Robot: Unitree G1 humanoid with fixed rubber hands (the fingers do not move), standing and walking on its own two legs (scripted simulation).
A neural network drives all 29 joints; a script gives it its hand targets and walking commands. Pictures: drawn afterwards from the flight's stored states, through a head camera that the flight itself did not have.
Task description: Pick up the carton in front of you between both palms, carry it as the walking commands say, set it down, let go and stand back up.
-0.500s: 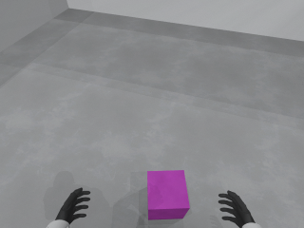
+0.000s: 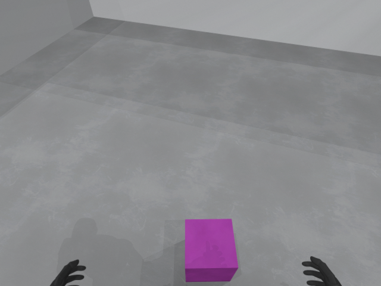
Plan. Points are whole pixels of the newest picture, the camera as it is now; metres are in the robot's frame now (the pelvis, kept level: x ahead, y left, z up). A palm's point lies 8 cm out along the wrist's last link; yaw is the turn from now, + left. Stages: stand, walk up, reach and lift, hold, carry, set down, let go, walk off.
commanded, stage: stand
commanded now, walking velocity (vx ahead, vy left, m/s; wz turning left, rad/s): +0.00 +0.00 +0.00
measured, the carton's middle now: (208, 251) +0.39 -0.07 -0.64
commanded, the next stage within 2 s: none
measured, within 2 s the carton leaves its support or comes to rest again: neither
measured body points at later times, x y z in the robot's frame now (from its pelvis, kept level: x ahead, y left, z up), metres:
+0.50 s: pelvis +0.00 -0.01 +0.01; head +0.00 -0.02 +0.46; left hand +0.12 +0.29 -0.10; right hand +0.12 -0.31 -0.10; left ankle -0.05 +0.12 -0.74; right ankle -0.01 -0.12 -0.74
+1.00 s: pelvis -0.02 -0.01 +0.01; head -0.02 -0.01 +0.46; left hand +0.09 +0.30 -0.10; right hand +0.09 -0.31 -0.10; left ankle -0.05 +0.12 -0.74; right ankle -0.01 -0.12 -0.74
